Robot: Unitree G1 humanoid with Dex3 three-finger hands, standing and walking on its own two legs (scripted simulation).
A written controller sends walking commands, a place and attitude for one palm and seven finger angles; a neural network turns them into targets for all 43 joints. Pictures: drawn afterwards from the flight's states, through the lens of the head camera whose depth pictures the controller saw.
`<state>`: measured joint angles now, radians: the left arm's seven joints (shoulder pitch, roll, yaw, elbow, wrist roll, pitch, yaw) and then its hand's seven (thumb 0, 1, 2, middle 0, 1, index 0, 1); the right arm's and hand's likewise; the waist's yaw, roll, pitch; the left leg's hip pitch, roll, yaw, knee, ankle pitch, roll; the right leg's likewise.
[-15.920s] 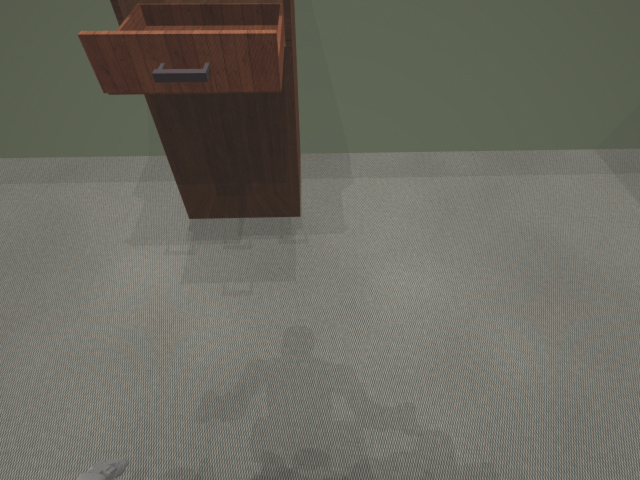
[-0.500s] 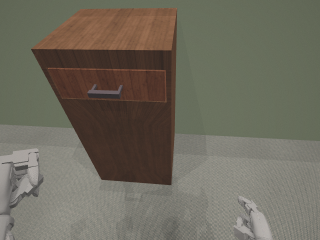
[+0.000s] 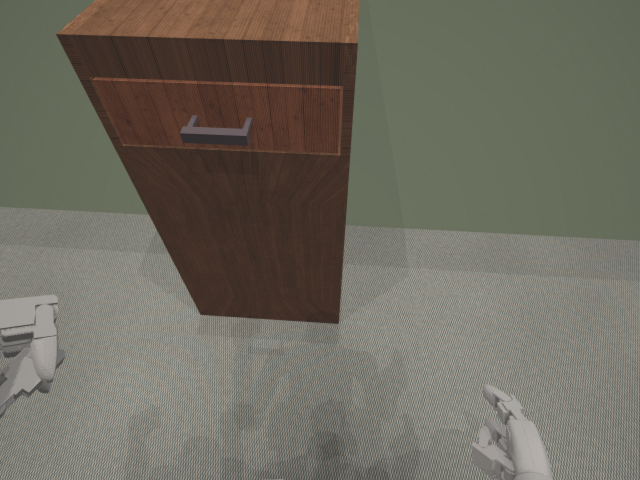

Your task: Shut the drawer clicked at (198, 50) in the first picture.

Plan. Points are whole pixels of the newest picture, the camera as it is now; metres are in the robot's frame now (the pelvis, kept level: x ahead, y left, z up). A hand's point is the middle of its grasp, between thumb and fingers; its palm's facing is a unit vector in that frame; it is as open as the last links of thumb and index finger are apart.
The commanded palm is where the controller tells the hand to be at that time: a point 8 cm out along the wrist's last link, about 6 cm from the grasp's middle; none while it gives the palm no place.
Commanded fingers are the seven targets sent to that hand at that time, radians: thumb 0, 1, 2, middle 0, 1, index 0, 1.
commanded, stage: step back with the hand held close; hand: left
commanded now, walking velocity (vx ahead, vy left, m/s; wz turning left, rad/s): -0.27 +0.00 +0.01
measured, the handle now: (218, 128) +0.67 +0.24 +0.05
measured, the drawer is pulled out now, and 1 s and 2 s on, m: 0.00 0.00 0.00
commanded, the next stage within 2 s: stop stepping back and stand still in 0.68 s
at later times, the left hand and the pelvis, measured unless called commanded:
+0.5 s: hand out of the picture +0.13 +0.25 +0.17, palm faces +0.33 -0.81 -0.49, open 3.3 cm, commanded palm +0.08 +0.28 +0.18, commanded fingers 0.00 0.90 0.90 -1.40 -1.60 -1.40 -1.60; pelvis -0.06 +0.01 -0.01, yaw -2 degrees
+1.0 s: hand out of the picture +0.07 +0.28 +0.16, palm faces +0.37 -0.84 -0.40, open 3.3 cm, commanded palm +0.01 +0.32 +0.18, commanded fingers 0.00 0.90 0.90 -1.40 -1.60 -1.40 -1.60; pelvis -0.13 +0.04 -0.01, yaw -1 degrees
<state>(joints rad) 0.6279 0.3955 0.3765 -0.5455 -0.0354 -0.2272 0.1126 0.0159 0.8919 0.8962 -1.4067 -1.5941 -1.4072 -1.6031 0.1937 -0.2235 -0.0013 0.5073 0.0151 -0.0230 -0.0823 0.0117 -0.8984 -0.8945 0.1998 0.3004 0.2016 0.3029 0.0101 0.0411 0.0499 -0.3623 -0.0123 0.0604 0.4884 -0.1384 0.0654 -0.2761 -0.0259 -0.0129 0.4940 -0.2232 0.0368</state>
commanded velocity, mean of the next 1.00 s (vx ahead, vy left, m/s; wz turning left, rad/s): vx -0.25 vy -0.01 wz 0.02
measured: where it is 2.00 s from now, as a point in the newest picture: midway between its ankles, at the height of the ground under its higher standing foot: outside the picture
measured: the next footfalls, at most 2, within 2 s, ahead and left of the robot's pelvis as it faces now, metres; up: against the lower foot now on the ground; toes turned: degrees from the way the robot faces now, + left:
right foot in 0.50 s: -0.12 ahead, -0.08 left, +0.00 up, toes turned -1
left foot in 0.96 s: -0.05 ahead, +0.14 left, +0.00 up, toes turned -2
